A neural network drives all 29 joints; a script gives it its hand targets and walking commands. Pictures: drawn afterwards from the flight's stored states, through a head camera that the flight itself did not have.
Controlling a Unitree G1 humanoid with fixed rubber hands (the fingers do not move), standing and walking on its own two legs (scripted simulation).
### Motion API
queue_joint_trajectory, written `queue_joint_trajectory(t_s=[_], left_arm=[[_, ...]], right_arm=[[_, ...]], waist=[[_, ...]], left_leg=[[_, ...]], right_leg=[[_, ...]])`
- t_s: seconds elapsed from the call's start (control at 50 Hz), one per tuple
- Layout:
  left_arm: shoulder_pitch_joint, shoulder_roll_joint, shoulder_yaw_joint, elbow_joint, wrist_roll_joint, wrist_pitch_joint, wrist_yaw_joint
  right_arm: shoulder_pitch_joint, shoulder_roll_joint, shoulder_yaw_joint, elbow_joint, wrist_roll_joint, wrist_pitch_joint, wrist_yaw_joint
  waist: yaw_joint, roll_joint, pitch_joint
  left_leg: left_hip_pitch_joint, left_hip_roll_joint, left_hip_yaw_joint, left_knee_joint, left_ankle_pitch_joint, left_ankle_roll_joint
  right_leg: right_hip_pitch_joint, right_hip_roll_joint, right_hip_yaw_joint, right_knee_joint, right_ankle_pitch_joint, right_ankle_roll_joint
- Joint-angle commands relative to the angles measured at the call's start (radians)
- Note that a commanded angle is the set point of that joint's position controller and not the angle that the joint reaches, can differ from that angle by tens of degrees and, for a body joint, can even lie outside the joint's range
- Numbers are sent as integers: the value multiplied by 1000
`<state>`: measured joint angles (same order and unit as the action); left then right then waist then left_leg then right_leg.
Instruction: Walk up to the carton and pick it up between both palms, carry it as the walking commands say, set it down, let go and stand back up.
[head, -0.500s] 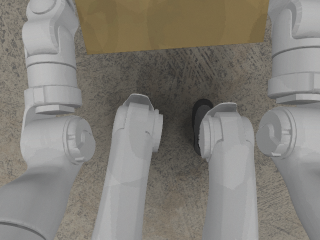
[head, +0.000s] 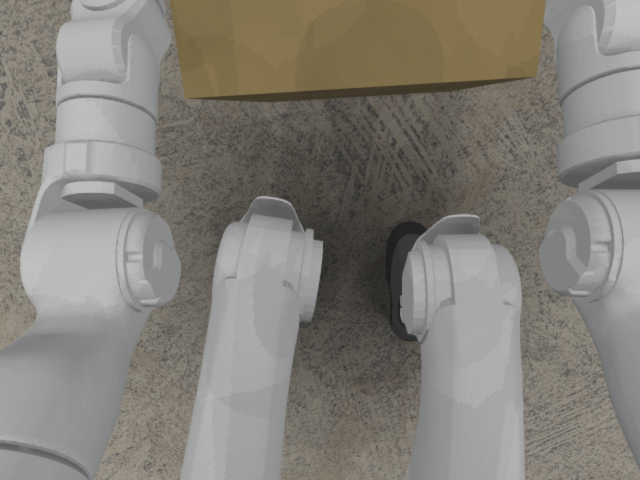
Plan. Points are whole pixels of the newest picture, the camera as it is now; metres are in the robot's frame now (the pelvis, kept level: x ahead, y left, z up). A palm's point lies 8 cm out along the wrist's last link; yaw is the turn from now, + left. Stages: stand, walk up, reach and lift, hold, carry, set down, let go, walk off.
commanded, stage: set down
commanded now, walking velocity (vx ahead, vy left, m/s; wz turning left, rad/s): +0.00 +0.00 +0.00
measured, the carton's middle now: out of the picture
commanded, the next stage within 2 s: none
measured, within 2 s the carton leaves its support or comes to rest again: rests again in 0.50 s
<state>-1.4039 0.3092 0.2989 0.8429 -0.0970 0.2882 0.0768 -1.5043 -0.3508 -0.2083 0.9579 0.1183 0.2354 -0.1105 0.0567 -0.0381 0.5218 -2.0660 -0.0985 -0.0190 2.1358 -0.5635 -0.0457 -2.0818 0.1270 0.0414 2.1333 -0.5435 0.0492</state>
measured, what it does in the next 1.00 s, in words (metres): stands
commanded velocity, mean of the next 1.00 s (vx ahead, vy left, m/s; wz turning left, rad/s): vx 0.00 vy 0.00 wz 0.00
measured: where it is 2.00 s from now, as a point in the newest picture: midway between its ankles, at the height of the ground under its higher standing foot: (340, 296)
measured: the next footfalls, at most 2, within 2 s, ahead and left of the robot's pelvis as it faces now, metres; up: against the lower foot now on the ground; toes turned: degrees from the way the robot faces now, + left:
none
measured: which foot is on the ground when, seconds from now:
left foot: down 0.00-1.00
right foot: down 0.00-1.00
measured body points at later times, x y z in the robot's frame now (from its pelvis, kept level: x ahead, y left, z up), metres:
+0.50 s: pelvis +0.01 +0.00 -0.02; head +0.36 +0.02 +0.25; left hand +0.55 +0.21 -0.16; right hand +0.59 -0.15 -0.15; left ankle +0.13 +0.12 -0.36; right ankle +0.13 -0.12 -0.36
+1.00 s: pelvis +0.02 -0.01 -0.02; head +0.37 +0.02 +0.25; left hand +0.55 +0.21 -0.17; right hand +0.60 -0.15 -0.16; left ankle +0.13 +0.12 -0.36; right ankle +0.13 -0.11 -0.36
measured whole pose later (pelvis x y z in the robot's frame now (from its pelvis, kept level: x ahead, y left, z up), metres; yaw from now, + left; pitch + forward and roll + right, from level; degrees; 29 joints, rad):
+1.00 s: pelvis +0.02 -0.01 -0.02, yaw +0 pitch +37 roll +1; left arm -1.31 0.21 0.45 0.85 0.06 0.20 0.00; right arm -1.43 -0.34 -0.23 1.05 0.11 0.20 -0.07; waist 0.07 -0.07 0.28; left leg -2.25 -0.06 -0.02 2.19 -0.59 -0.05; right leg -2.28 0.12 0.01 2.18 -0.56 0.02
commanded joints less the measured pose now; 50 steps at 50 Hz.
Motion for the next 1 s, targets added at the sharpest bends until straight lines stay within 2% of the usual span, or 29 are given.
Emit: queue_joint_trajectory(t_s=[0.0,0.16,0.26,0.4,0.46,0.66,0.84,0.9,0.98], left_arm=[[-695,-858,-421,-188,-105,-62,-263],[-670,-847,-378,-140,-76,-57,-292],[-646,-845,-361,-126,-55,-53,-303],[-560,-855,-321,-67,-10,-44,-316],[-510,-865,-303,-36,10,-48,-323],[-392,-858,-310,-54,41,-66,-322],[-355,-823,-265,-6,80,-62,-324],[-349,-810,-244,12,98,-59,-325],[-347,-797,-226,37,113,-57,-329]], right_arm=[[-583,1017,398,-168,97,-3,257],[-558,1024,371,-117,80,1,265],[-557,1034,370,-114,85,-2,269],[-530,1034,356,-72,86,-11,278],[-490,1032,336,-43,77,-20,281],[-352,1045,339,-19,67,-47,279],[-361,1003,326,-19,52,-49,276],[-366,998,321,-15,49,-46,276],[-369,981,307,2,39,-43,275]], waist=[[73,-33,-1776],[83,-51,-1684],[104,-54,-1651],[130,-61,-1487],[129,-60,-1401],[138,-38,-1382],[148,-45,-1305],[161,-49,-1282],[159,-48,-1249]], left_leg=[[503,13,109,-176,318,38],[415,21,123,-164,268,40],[381,24,127,-156,256,41],[328,27,121,-150,237,46],[291,26,114,-148,240,46],[293,26,98,-131,365,38],[258,27,98,-130,300,47],[236,29,105,-132,267,50],[216,32,109,-128,238,51]], right_leg=[[569,1,-104,-128,265,-50],[553,-4,-94,-125,231,-49],[540,-5,-91,-116,223,-44],[433,-1,-93,-110,182,-39],[364,3,-94,-109,179,-36],[320,15,-81,-91,298,-36],[280,14,-76,-97,237,-34],[284,12,-70,-101,215,-33],[275,9,-68,-102,192,-33]])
